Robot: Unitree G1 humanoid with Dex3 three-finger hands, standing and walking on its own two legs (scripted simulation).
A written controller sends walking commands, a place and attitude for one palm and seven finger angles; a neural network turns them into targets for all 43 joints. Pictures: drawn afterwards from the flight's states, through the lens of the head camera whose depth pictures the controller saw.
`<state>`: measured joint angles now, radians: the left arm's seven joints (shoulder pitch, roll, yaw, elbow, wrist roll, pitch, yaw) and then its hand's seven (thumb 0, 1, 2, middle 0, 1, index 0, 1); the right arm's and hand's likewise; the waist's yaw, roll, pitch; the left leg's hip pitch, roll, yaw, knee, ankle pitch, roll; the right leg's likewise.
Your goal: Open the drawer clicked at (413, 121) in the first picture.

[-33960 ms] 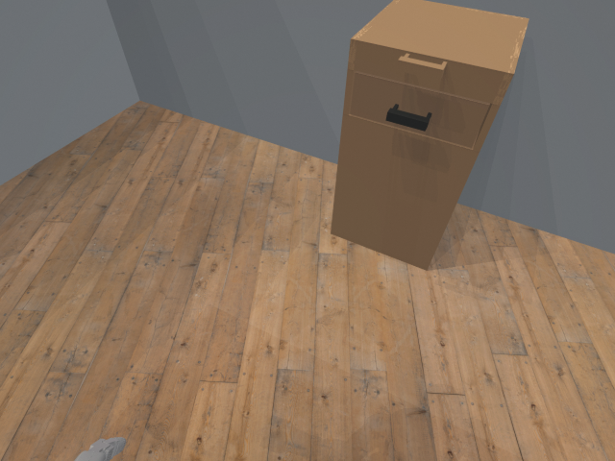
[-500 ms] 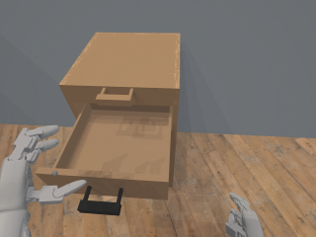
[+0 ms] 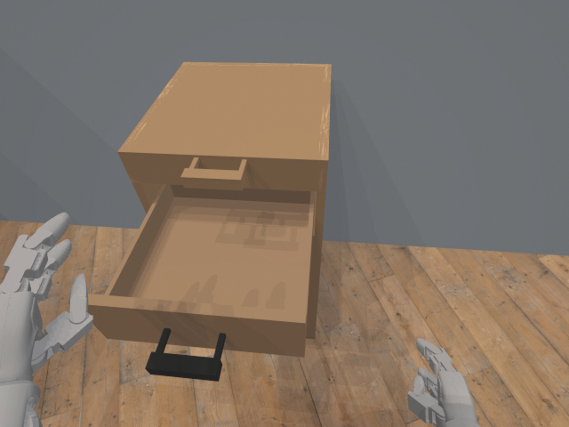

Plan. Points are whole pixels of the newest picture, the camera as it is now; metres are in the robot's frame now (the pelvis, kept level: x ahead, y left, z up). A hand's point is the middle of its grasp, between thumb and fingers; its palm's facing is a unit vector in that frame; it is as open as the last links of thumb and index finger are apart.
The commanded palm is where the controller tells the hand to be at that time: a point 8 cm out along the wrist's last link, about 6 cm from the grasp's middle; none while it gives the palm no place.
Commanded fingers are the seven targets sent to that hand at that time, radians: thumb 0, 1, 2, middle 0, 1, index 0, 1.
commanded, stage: draw the hand back to the body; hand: left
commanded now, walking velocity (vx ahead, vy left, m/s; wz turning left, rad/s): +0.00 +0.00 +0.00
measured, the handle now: (189, 351) +0.25 +0.21 -0.10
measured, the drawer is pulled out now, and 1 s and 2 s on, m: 0.30 0.30 0.30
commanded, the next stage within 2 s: step back with the hand held close in 0.08 s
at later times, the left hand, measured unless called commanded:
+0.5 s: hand (75, 333) +0.17 +0.24 +0.14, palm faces +0.26 -0.82 -0.50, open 7.4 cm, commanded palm +0.10 +0.29 +0.17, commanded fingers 0.00 0.90 0.90 -0.20 -0.30 -0.20 -0.30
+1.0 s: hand (7, 394) +0.10 +0.27 +0.15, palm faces +0.36 -0.83 -0.42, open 7.4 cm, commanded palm +0.04 +0.31 +0.17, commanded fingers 0.00 0.90 0.90 -0.20 -0.30 -0.20 -0.30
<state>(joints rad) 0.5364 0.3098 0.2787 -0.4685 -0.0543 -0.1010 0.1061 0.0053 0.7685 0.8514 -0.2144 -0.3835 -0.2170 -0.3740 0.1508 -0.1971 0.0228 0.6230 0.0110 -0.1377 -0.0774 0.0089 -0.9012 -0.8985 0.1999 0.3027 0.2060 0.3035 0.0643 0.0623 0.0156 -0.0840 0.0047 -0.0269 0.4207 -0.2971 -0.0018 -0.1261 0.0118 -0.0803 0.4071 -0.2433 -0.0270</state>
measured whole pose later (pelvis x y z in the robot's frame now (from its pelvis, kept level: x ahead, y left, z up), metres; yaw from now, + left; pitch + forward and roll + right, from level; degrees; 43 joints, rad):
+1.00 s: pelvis -0.09 +0.03 -0.02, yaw +1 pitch +2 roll -2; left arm 0.62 0.38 0.37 -0.68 -0.03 -0.21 0.15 0.01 0.88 0.90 -0.21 -0.31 -0.21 -0.30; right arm 0.16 -0.20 0.02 0.57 0.00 -0.08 -0.08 0.01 -0.90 -0.90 0.20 0.30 0.21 0.30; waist 0.01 -0.04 0.04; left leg -0.41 -0.02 -0.03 0.63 -0.24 0.03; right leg -0.41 -0.02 -0.09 0.54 -0.18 0.00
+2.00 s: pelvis -0.30 -0.07 +0.00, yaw +3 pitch +3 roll +2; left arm 0.65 0.38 0.39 -0.57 -0.04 -0.19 0.14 0.01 0.88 0.90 -0.21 -0.31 -0.21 -0.30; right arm 0.25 -0.19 0.02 0.65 0.01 -0.06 -0.07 0.01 -0.90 -0.90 0.20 0.30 0.21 0.30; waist -0.03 -0.05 -0.06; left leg -0.41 -0.01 0.04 0.87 -0.38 0.01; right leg -0.31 -0.03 -0.09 0.48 -0.23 -0.05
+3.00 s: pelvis -0.33 -0.09 +0.00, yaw +8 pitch -2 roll -1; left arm 0.33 0.22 0.02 1.03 0.01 0.03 0.01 0.00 0.93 0.90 -0.20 -0.30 -0.20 -0.29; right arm 0.28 -0.18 0.00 1.02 -0.01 0.03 -0.03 0.00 -0.91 -0.90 0.20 0.30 0.20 0.30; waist 0.01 0.01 0.09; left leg -0.21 0.02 -0.01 0.47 -0.23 -0.01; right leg -0.18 0.03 -0.01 0.44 -0.23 -0.03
